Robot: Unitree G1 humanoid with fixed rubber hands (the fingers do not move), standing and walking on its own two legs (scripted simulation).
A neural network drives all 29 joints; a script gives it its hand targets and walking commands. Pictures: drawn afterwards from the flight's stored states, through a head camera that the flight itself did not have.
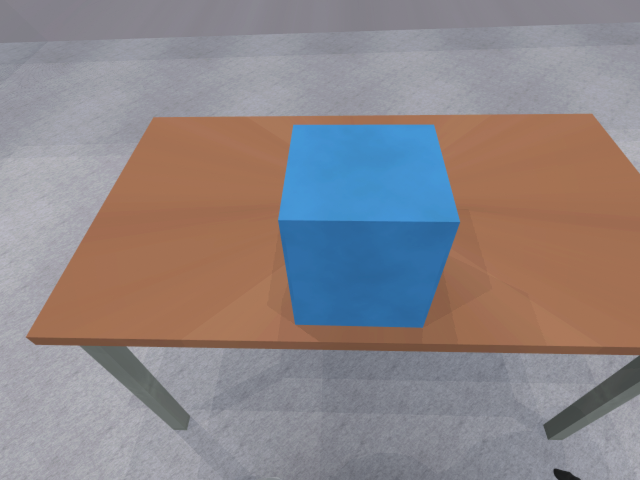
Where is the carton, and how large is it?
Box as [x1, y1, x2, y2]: [278, 125, 459, 327]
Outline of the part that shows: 293,125 278,222 295,324 422,327 459,223 434,126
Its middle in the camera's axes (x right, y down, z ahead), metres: +0.06 -0.02 +0.61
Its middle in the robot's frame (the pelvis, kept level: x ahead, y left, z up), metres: +0.47 -0.03 +0.02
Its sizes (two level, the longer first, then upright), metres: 0.210 0.200 0.250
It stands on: a table, 0.65 m high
